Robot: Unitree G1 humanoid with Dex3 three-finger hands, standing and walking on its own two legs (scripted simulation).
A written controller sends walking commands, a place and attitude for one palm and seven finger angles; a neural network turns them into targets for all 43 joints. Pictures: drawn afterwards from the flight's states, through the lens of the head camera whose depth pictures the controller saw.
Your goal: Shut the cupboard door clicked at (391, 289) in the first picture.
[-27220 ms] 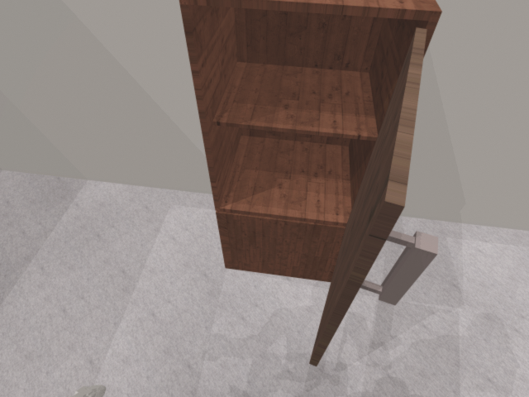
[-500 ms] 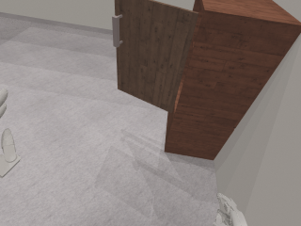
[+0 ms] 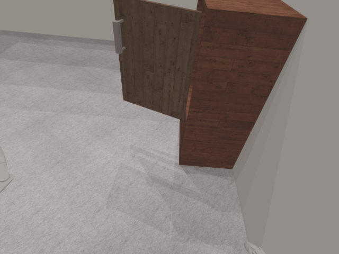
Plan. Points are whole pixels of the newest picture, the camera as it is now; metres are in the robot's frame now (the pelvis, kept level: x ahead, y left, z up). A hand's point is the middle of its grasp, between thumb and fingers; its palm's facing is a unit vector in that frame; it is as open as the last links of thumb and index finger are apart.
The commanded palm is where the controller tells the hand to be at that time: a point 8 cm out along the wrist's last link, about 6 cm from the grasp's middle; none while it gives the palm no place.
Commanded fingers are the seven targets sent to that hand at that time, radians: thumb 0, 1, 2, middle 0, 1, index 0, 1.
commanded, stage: stop stepping back and stand still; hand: left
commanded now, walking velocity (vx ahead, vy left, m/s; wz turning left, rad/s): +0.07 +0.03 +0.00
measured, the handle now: (120, 36) +1.07 +0.24 +0.08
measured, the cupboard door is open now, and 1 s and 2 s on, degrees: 69 69 69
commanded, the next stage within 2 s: let the arm hang, fingers relaxed in 0.08 s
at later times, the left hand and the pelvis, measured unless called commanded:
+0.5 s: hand out of the picture +0.09 +0.18 -0.17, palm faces +0.11 -0.98 -0.16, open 6.8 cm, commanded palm none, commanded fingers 0.00 0.90 0.90 -0.20 -0.30 -0.20 -0.30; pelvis +0.02 +0.01 -0.01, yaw +4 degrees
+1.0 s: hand out of the picture +0.01 +0.20 -0.17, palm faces +0.05 -0.98 -0.19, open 7.4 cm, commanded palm none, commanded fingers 0.00 0.90 0.90 -0.20 -0.30 -0.20 -0.30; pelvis +0.04 +0.03 +0.01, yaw +1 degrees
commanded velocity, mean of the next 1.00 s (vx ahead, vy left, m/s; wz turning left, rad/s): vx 0.00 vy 0.00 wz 0.00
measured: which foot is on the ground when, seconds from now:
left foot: down 0.00-1.00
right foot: up 0.00-0.04, down 0.06-1.00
